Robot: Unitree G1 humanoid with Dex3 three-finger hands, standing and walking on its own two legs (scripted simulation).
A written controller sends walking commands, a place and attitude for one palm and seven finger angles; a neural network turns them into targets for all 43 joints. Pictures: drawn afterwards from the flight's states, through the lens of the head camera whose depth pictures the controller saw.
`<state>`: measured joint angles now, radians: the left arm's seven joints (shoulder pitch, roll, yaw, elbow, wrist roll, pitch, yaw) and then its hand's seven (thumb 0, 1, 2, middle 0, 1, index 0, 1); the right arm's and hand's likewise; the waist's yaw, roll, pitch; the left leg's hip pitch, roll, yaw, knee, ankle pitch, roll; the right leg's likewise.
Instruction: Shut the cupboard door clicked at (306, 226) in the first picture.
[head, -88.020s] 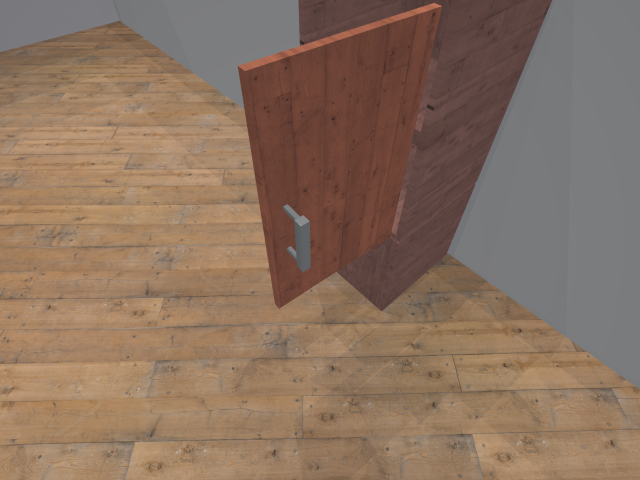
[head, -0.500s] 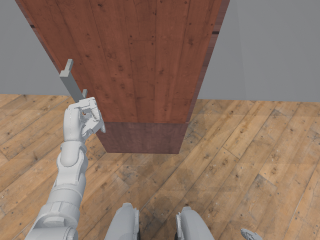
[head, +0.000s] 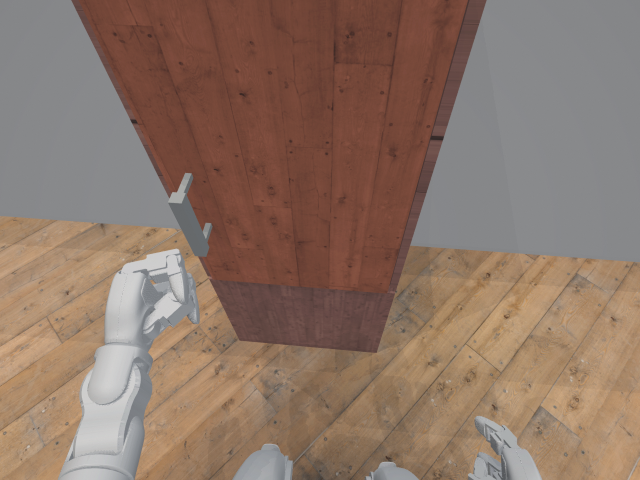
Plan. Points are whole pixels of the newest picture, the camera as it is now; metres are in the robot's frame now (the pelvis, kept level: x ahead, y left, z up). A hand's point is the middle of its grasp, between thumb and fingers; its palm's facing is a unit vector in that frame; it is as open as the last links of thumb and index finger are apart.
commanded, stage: draw the hand back to the body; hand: left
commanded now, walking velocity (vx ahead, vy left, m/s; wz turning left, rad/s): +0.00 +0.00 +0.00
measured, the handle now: (194, 216) +0.49 +0.23 -0.01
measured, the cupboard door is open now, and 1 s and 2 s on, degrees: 0 0 0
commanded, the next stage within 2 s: step back with the hand held close in 1.26 s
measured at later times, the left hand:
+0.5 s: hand (73, 319) +0.25 +0.24 +0.14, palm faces +0.28 -0.90 -0.33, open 3.5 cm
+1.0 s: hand out of the picture +0.21 +0.29 +0.24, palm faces +0.49 -0.76 -0.41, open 6.9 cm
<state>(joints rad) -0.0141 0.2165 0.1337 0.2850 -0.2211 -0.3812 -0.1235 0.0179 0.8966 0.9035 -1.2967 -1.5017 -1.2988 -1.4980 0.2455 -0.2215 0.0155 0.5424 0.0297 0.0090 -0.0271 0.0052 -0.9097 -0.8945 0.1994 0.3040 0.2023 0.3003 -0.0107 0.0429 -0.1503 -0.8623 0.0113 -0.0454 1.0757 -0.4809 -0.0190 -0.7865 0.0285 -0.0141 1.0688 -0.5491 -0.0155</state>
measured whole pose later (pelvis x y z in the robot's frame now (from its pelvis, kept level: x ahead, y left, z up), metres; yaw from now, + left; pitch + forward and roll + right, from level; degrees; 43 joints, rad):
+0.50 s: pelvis +0.01 +0.01 +0.06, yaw +0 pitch +2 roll +0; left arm 0.31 0.31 0.15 -0.09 -0.07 -0.05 0.11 0.02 0.89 0.90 -0.95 -1.12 -0.95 -1.12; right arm 0.21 -0.23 0.04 0.54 0.04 -0.02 -0.11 0.01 -0.91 -0.89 0.20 0.30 0.20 0.30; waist 0.02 0.05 -0.08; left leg -0.37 -0.01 -0.02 0.67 -0.34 0.00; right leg -0.30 0.00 0.01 0.66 -0.40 0.00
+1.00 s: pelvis +0.03 +0.02 +0.07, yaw +0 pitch -2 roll +0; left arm 0.46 0.35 0.37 -0.39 -0.08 -0.05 0.11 0.01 0.89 0.90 -0.30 -0.41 -0.30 -0.40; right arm 0.20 -0.22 0.04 0.62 0.02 -0.09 -0.07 0.01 -0.91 -0.89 0.20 0.30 0.20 0.30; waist 0.08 0.08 -0.04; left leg -0.19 -0.02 -0.01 0.50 -0.27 0.01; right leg -0.11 -0.02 0.02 0.47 -0.33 0.02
